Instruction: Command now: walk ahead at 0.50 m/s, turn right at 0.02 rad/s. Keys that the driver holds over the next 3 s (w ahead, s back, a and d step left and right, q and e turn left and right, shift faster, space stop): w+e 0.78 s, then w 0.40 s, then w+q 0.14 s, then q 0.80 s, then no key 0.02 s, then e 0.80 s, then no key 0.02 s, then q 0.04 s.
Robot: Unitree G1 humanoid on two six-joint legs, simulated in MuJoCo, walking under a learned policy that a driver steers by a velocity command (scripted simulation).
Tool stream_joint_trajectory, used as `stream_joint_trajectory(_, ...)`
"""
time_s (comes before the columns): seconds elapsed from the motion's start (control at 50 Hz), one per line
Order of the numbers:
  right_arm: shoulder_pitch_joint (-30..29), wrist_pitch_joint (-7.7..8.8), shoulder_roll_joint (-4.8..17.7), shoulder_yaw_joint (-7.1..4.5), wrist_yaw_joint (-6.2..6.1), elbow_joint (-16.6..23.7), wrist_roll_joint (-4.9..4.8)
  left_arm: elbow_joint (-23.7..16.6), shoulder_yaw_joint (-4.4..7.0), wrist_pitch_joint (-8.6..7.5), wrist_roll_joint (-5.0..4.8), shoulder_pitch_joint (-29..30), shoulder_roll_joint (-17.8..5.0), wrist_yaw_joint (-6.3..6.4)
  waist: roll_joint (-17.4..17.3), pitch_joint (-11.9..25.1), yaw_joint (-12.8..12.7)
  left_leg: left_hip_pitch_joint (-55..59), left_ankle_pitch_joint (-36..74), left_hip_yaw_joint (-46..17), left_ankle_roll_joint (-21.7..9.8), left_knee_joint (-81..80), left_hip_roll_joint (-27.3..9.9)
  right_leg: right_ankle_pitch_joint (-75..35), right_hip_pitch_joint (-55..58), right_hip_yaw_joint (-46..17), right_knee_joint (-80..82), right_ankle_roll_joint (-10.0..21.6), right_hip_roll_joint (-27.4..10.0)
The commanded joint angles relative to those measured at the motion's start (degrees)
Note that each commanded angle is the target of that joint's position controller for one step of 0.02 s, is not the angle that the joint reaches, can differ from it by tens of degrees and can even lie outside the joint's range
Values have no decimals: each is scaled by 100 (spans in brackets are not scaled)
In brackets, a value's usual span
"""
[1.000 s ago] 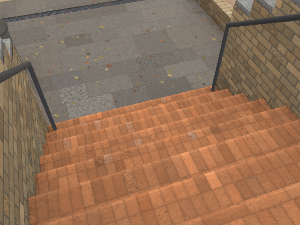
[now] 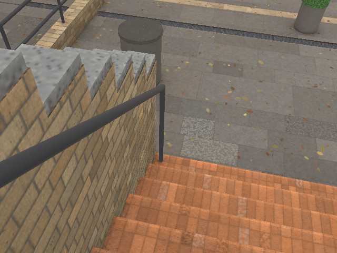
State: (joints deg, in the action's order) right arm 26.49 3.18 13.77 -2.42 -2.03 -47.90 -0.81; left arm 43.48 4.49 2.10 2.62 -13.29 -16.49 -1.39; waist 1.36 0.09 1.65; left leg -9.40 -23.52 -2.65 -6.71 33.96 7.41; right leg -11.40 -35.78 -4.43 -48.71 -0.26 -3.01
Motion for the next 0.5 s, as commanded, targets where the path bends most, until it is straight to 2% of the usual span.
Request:
stream_joint_trajectory(0.02, -100, 148, 459, -92, -153, 123, -12, -336, 14, -4, 9, 231, -86, -187, -350, -290, -44, -1260, 146, -880, -444, -271, -1022, -1883, 748, 30, 718, 96, 258)
stream_joint_trajectory(0.06, 19, 181, 549, -106, -203, 61, 88, -358, -12, -23, -17, 373, -52, -215, -341, -537, 113, -1316, -81, -1075, -471, 135, -1182, -1738, 590, -205, 749, 118, 452)
stream_joint_trajectory(0.08, 82, 204, 570, -94, -209, 45, 151, -492, -26, -39, -10, 549, -88, -195, -302, -695, 210, -1421, 227, -990, -450, 308, -1172, -1487, 640, -218, 1004, 143, 608)
stream_joint_trajectory(0.1, 177, 225, 599, -100, -204, 9, 198, -573, -40, -67, -23, 713, -90, -157, -419, -796, 348, -1250, 451, -996, -469, 513, -1226, -1245, 571, -188, 1212, 162, 657)
stream_joint_trajectory(0.14, 258, 225, 648, -100, -295, -64, 248, -711, -30, -77, -64, 838, -158, -121, -450, -959, 481, -892, 945, -1062, -509, 1101, -1343, -1000, 456, -259, 1626, 262, 514)
stream_joint_trajectory(0.16, 271, 178, 514, -55, -354, -152, 223, -664, -54, -88, -51, 691, -57, -114, -470, -1039, 488, -734, 1360, -1128, -558, 1405, -1462, -880, 378, -377, 1854, 343, 378)
stream_joint_trajectory(0.2, 334, 75, 482, -9, -419, -182, 277, -497, -110, -112, -78, 492, 37, -98, -398, -996, 606, -178, 2107, -1197, -631, 2087, -1549, -274, 324, -199, 2443, 453, 270)
stream_joint_trajectory(0.22, 163, 36, 606, -9, -356, -200, 280, -336, -50, -135, -45, -113, -8, -29, -396, -542, 310, -514, 2734, -999, -597, 2784, -1524, -39, 1221, 407, 1688, 531, 531)
stream_joint_trajectory(0.24, -27, 54, 667, -1, -281, -144, 283, 45, 2, -181, -129, -1268, -119, 70, -381, -48, -236, -750, 3856, -811, -579, 3913, -1476, 386, 2385, 309, 2224, 752, 474)
stream_joint_trajectory(0.26, -283, 60, 815, -49, -112, -166, 227, 478, 89, -239, -100, -2309, -314, 135, 315, 358, -934, -1436, 4251, 52, -212, 5765, -1007, -218, 3987, 675, 2876, 839, 668)
stream_joint_trajectory(0.28, -241, 21, 445, -72, -64, -132, 244, 670, 209, -284, -113, -2639, -720, 67, 1413, 255, -918, -3245, -993, 551, 91, 8826, -45, -2697, 5133, -656, 2712, 1456, -475)
stream_joint_trajectory(0.3, 84, -32, 442, -29, -118, 146, 121, 603, 131, -287, -230, -2736, -775, -6, 1075, 808, -495, -4926, -2215, 508, 268, 9496, -325, -4773, 6414, -1664, 780, 1808, -1280)
stream_joint_trajectory(0.32, -231, -52, 585, -14, -132, 376, 350, 456, 181, -272, -419, -2461, -895, -20, 331, 914, -565, -5454, -1430, 287, 271, 9262, -535, -4088, 6190, -1861, 1251, 2158, -1489)
stream_joint_trajectory(0.34, -361, -104, 706, 1, -168, 465, 497, 410, 237, -252, -423, -2132, -1050, 74, -70, 882, -465, -5578, -836, -137, 405, 8114, -765, -1001, 5511, -2675, 1833, 2698, -1786)
stream_joint_trajectory(0.36, -736, -163, 856, -45, -154, 410, 562, 356, 160, -262, -289, -1655, -820, 156, -307, 336, -361, -5441, -890, -145, 573, 7598, -885, 559, 4311, -3249, 2211, 2790, -1768)
stream_joint_trajectory(0.38, -1111, -205, 957, -146, -88, 463, 551, 337, -68, -416, -191, -1329, -429, 194, -700, -251, -6, -5089, 243, -437, 670, 5844, -1114, 352, 3289, -2837, 2086, 2326, -1401)
stream_joint_trajectory(0.4, -980, -254, 790, -120, -40, 280, 544, 373, -126, -484, -185, -1214, -321, 186, -544, -507, 115, -4465, 600, -370, 712, 5023, -1160, -377, 2337, -2622, 1867, 2091, -1060)
stream_joint_trajectory(0.42, -1295, -300, 727, -107, 29, 413, 406, 370, -130, -544, -298, -1206, -424, 222, -470, -666, 97, -3578, 1338, -57, 903, 3376, -1080, -274, 1466, -1957, 2286, 1732, -463)
stream_joint_trajectory(0.44, -1318, -352, 402, -38, 57, 326, 507, 531, -114, -515, -332, -1398, -468, 286, 3, -545, 19, -2987, 1640, 231, 926, 3226, -945, -790, 1154, -1912, 2300, 1688, -286)
stream_joint_trajectory(0.46, -474, -377, 181, -8, 125, -121, 545, 692, -85, -476, -244, -1608, -555, 289, 546, -18, 128, -2524, 2435, 324, 799, 3746, -875, -1374, 1383, -1859, 1947, 1680, -215)
stream_joint_trajectory(0.48, -426, -381, 276, -41, 147, -102, 484, 615, -101, -432, -295, -1602, -458, 280, 567, 45, 144, -2683, 2462, 247, 728, 3741, -938, -1531, 1553, -1943, 1800, 1630, -166)
stream_joint_trajectory(0.5, -1315, -284, 589, -128, 178, 152, 372, 685, -111, -468, -333, -1872, -361, 353, 175, -121, -134, -3432, 3441, -121, 660, 2641, -1044, 341, 2184, -1973, 1530, 1523, 140)
